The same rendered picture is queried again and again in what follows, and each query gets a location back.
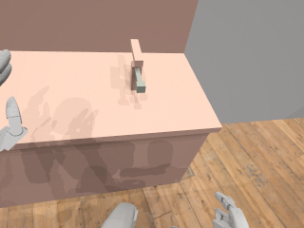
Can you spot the robot left hand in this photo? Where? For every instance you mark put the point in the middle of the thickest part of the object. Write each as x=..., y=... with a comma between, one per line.
x=11, y=135

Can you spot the robot right hand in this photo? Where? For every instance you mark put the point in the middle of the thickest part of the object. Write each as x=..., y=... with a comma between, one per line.
x=235, y=217

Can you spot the left robot thigh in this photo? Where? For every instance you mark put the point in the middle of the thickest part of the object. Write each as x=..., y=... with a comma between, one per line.
x=123, y=216

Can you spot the counter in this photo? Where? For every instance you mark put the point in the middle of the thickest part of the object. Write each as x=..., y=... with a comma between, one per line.
x=73, y=78

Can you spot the tap lever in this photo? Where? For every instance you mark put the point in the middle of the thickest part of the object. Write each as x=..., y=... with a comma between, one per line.
x=140, y=85

